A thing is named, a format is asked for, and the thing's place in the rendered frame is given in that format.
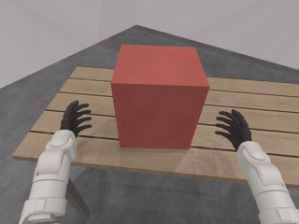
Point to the robot right hand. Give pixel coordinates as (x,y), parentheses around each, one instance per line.
(239,130)

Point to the table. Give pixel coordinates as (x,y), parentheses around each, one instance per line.
(270,108)

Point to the carton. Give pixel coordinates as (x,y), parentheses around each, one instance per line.
(158,95)

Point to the robot left hand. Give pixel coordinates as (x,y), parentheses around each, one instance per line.
(70,119)

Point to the robot right forearm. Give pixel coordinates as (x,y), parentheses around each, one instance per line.
(267,186)

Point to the robot left forearm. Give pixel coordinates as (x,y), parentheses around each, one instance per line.
(47,196)

